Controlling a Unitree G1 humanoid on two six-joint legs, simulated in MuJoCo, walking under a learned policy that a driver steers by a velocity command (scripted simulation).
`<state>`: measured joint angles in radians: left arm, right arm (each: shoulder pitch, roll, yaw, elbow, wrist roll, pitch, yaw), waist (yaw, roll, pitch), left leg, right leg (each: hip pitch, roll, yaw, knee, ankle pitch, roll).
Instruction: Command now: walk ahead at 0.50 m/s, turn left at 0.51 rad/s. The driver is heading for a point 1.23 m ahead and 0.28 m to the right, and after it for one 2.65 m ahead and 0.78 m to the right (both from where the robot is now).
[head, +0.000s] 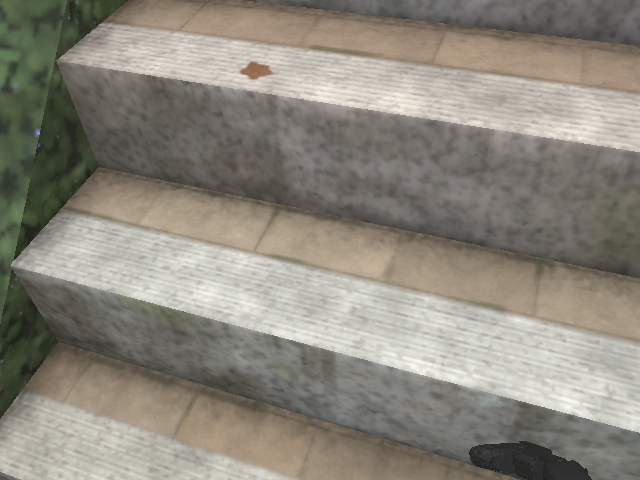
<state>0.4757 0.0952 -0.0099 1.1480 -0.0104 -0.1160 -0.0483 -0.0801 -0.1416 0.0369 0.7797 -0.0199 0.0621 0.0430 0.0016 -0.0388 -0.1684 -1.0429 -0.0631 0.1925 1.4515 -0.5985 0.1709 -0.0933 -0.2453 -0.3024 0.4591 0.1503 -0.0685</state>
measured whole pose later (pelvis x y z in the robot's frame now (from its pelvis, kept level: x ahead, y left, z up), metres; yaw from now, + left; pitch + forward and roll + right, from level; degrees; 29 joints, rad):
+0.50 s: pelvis +0.16 -0.03 +0.19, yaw +0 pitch +12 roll -5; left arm -0.26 0.04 -0.11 0.65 0.03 0.06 -0.10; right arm 0.78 -0.10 0.06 1.21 -0.03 -0.07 0.08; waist -0.21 0.10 -0.23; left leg -0.27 0.01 -0.31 0.28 -0.19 0.08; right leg -1.19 0.01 -0.08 1.66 -0.59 -0.07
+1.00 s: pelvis +0.35 +0.02 +0.38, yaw +1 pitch +8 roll -2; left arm 0.32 0.17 0.03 1.01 0.07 -0.10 -0.11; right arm 0.01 -0.19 0.01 0.71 -0.06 0.01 0.05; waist 0.04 0.01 -0.14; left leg -0.52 0.05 0.04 0.66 -0.18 0.08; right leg -0.25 -0.08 -0.04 0.64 -0.36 -0.09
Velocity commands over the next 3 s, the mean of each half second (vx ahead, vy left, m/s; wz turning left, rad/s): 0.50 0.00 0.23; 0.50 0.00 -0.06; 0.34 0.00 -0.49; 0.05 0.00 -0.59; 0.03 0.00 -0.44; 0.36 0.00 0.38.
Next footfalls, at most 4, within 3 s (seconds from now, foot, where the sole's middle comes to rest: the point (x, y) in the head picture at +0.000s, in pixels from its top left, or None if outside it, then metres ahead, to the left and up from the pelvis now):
0.52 right None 0.26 -0.16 -0.39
0.98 left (259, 468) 0.42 0.14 -0.39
1.30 right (378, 292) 0.58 -0.04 -0.19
1.76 left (230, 248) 0.67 0.17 -0.19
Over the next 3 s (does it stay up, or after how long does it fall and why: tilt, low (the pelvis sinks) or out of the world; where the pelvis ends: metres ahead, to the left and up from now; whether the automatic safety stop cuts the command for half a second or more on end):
stays up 0.73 0.00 0.67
